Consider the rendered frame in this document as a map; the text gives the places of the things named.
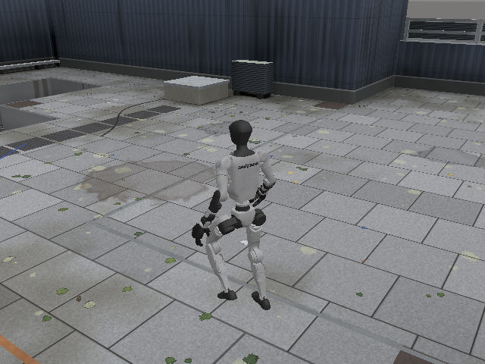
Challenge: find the robot left upper arm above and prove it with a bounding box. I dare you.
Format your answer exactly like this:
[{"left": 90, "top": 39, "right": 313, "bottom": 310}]
[{"left": 214, "top": 155, "right": 231, "bottom": 202}]

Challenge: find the left robot thigh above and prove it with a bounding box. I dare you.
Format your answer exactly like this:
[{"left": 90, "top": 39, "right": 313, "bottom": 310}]
[{"left": 206, "top": 215, "right": 238, "bottom": 255}]

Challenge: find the left robot hand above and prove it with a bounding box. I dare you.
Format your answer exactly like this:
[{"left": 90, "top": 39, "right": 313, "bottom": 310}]
[{"left": 192, "top": 223, "right": 210, "bottom": 246}]

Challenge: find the robot left forearm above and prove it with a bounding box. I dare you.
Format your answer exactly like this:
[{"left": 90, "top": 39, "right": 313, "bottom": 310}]
[{"left": 199, "top": 190, "right": 222, "bottom": 228}]

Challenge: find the right robot hand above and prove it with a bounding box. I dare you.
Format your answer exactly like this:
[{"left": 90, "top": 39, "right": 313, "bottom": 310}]
[{"left": 249, "top": 187, "right": 266, "bottom": 207}]

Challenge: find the robot right forearm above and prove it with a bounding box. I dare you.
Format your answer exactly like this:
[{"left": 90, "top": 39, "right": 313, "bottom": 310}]
[{"left": 258, "top": 182, "right": 276, "bottom": 195}]

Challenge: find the right robot shin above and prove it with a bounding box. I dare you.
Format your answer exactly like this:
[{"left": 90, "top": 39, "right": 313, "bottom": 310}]
[{"left": 250, "top": 249, "right": 267, "bottom": 300}]

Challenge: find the robot right upper arm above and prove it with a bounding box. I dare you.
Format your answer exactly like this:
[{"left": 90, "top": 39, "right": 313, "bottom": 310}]
[{"left": 254, "top": 149, "right": 276, "bottom": 186}]

